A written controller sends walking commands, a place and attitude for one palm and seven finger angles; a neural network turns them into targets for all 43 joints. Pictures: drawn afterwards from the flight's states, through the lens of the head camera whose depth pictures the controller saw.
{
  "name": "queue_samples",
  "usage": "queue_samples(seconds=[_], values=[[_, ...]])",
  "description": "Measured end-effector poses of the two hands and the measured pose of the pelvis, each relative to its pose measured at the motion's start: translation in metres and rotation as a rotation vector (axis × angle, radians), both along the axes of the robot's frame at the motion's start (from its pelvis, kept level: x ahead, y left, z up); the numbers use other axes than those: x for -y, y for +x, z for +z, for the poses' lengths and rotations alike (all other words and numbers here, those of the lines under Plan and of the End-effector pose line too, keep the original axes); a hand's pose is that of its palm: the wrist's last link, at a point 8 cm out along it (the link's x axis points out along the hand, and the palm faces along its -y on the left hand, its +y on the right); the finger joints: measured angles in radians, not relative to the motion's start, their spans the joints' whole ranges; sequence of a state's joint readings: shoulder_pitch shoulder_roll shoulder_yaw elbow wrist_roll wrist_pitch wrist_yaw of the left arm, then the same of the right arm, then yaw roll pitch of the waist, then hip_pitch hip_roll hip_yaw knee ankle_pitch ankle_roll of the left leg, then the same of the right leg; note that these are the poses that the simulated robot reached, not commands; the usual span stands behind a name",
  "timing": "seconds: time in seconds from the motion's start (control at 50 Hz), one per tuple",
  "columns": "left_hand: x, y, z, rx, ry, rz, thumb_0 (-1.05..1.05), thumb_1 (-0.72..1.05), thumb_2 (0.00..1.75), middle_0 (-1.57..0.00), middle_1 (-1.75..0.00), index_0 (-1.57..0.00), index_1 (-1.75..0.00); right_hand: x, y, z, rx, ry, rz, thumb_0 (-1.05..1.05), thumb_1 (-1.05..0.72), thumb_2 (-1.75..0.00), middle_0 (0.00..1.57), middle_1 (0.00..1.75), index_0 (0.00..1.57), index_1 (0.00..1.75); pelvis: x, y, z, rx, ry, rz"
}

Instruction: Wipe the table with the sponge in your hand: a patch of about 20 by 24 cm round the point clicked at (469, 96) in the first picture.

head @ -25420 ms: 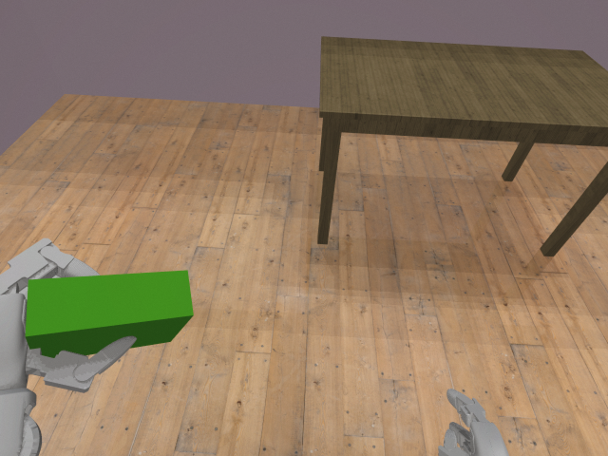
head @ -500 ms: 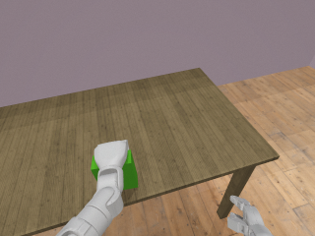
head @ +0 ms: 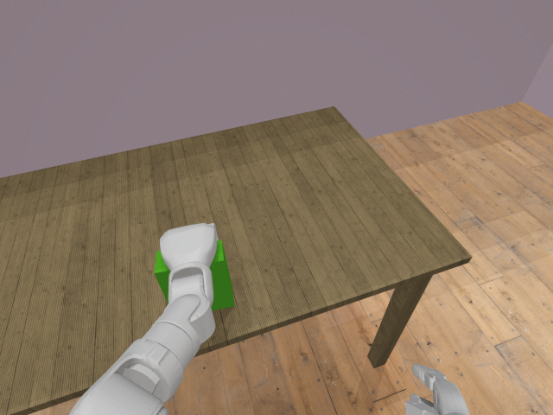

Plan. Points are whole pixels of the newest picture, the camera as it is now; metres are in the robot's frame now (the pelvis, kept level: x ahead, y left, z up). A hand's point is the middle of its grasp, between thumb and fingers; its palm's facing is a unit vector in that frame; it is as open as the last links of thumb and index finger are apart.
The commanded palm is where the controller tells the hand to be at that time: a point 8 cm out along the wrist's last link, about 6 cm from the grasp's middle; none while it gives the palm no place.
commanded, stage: wipe forward along the third lane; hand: left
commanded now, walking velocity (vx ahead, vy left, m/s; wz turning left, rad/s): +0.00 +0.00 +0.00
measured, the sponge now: (200, 287) +0.34 +0.18 -0.05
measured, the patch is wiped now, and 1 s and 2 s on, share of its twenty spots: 0.75 0.85 0.95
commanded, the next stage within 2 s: wipe back along the third lane in 1.28 s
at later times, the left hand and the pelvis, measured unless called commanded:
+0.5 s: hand (196, 242) +0.40 +0.19 +0.00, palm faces -0.10 -0.01 -0.99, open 9.4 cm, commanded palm +0.38 +0.20 +0.04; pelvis -0.01 +0.00 -0.01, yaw -1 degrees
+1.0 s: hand (191, 223) +0.44 +0.21 +0.00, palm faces -0.11 +0.00 -0.99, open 9.4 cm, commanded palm +0.43 +0.21 +0.04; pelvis +0.00 +0.02 -0.01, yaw -1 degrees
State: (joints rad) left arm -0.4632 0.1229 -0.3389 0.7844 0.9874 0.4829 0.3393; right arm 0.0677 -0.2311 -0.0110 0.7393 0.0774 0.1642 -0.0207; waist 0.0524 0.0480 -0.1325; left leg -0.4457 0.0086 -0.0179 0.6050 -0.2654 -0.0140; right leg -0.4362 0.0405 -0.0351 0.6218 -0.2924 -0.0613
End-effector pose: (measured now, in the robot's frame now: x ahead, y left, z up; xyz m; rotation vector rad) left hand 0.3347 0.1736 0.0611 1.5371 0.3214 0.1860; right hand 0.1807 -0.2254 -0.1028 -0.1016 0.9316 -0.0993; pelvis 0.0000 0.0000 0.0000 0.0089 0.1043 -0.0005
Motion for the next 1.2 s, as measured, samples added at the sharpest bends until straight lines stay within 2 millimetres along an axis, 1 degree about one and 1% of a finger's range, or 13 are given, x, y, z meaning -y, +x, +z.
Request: queue_samples(seconds=[0.22, 0.32, 0.42, 0.6, 0.84, 0.94, 1.04, 1.2], values=[[-0.004, 0.019, -0.002, -0.012, 0.009, 0.017, 0.00, -0.51, 1.12, -0.82, -1.41, -0.85, -1.39, 0.021, -0.049, -0.017, -0.103, -0.035, -0.076, 0.01, -0.90, -0.90, 0.20, 0.29, 0.20, 0.30, 0.002, -0.005, -0.003, -0.038, -0.002, -0.012], [-0.005, 0.032, -0.001, -0.017, 0.027, 0.007, 0.00, -0.51, 1.13, -0.82, -1.41, -0.85, -1.39, 0.027, -0.066, -0.021, -0.130, -0.052, -0.102, 0.01, -0.90, -0.90, 0.20, 0.29, 0.20, 0.30, 0.002, -0.008, -0.005, -0.054, -0.003, -0.011], [-0.010, 0.043, 0.000, -0.020, 0.021, 0.016, 0.00, -0.51, 1.13, -0.82, -1.42, -0.85, -1.39, 0.029, -0.078, -0.023, -0.148, -0.057, -0.123, 0.01, -0.90, -0.90, 0.20, 0.29, 0.20, 0.30, 0.002, -0.008, -0.006, -0.072, -0.004, -0.016], [-0.017, 0.060, -0.001, -0.028, 0.030, 0.018, 0.01, -0.51, 1.13, -0.81, -1.42, -0.84, -1.40, 0.028, -0.089, -0.025, -0.182, -0.059, -0.135, 0.01, -0.90, -0.90, 0.20, 0.29, 0.20, 0.30, -0.002, -0.004, -0.006, -0.099, -0.010, -0.018], [-0.025, 0.079, -0.001, -0.027, 0.033, 0.021, 0.01, -0.52, 1.13, -0.82, -1.41, -0.85, -1.39, 0.019, -0.087, -0.025, -0.193, -0.067, -0.132, 0.01, -0.90, -0.90, 0.20, 0.29, 0.20, 0.30, -0.011, 0.000, -0.008, -0.130, -0.019, -0.015], [-0.030, 0.090, -0.001, -0.026, 0.033, 0.027, 0.01, -0.52, 1.13, -0.82, -1.42, -0.85, -1.40, 0.015, -0.089, -0.025, -0.201, -0.073, -0.136, 0.01, -0.90, -0.90, 0.20, 0.29, 0.20, 0.30, -0.015, 0.001, -0.009, -0.145, -0.023, -0.017], [-0.036, 0.100, 0.000, -0.029, 0.031, 0.035, 0.01, -0.52, 1.13, -0.82, -1.42, -0.84, -1.40, 0.013, -0.097, -0.025, -0.222, -0.080, -0.146, 0.01, -0.90, -0.90, 0.20, 0.29, 0.20, 0.30, -0.019, 0.003, -0.010, -0.160, -0.027, -0.019], [-0.046, 0.114, -0.001, -0.032, 0.034, 0.036, 0.01, -0.52, 1.13, -0.81, -1.42, -0.84, -1.40, 0.009, -0.118, -0.026, -0.274, -0.093, -0.170, 0.01, -0.90, -0.90, 0.20, 0.29, 0.20, 0.30, -0.027, 0.004, -0.012, -0.182, -0.035, -0.023]])
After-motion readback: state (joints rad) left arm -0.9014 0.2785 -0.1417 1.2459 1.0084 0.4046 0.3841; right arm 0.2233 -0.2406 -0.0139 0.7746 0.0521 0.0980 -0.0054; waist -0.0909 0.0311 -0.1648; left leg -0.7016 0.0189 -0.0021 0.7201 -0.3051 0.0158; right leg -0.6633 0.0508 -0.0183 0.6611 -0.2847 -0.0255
